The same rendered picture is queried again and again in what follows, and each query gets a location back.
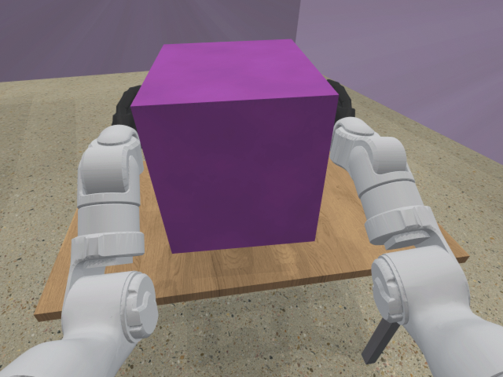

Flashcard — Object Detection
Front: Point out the robot right upper arm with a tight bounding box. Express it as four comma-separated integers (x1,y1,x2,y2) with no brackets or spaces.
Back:
371,245,503,377

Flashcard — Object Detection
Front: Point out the right robot forearm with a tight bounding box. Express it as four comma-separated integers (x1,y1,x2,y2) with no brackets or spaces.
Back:
329,117,470,306

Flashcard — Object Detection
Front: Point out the left robot forearm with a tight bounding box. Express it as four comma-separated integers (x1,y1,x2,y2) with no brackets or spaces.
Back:
61,125,145,335

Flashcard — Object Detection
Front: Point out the robot left upper arm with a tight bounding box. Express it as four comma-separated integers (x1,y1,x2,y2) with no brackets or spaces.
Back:
0,271,159,377

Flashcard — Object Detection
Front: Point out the left robot hand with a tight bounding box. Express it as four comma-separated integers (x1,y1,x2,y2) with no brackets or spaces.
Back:
112,85,141,131

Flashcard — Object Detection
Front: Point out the carton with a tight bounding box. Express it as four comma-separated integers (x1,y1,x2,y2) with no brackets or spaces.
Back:
130,39,339,254

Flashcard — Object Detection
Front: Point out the right robot hand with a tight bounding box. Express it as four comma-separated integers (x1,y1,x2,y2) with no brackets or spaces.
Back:
327,79,355,125

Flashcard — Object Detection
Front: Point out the table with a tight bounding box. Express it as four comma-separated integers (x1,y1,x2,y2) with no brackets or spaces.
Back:
34,151,470,364

